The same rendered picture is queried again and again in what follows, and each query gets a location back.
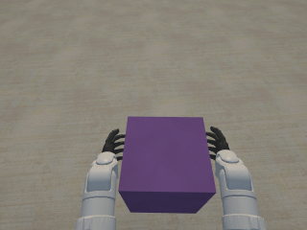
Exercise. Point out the robot right hand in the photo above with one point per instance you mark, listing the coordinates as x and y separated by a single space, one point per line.
219 142

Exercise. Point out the robot left forearm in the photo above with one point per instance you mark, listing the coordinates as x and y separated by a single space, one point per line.
99 194

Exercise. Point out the robot right forearm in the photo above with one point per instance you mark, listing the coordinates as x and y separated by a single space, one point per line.
237 193

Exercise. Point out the carton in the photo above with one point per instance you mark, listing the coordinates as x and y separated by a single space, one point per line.
166 165

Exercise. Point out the robot left hand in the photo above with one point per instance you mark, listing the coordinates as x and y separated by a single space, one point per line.
110 146

